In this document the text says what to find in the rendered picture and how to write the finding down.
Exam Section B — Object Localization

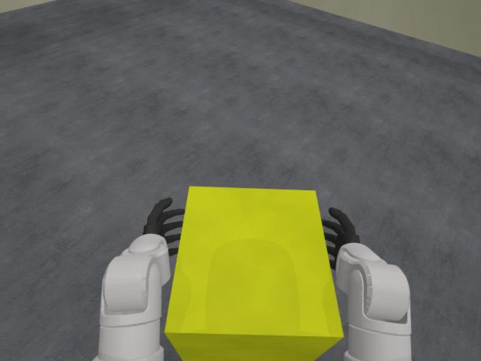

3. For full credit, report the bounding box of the robot left forearm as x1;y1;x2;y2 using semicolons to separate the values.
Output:
92;234;171;361

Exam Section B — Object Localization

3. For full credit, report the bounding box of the robot right forearm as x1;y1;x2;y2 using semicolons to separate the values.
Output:
335;243;411;361

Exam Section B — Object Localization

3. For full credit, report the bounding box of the left robot hand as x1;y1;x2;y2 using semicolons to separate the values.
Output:
143;198;185;256

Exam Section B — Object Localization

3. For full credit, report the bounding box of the right robot hand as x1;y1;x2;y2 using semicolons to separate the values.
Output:
321;208;360;270

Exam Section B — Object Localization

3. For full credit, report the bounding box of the carton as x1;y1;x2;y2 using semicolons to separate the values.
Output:
165;187;344;361

